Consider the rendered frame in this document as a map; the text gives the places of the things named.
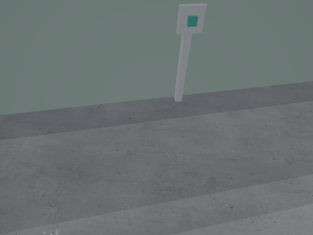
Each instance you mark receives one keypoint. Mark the button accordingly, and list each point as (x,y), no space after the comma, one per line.
(192,21)

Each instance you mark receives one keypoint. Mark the panel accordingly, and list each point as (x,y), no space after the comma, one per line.
(186,32)

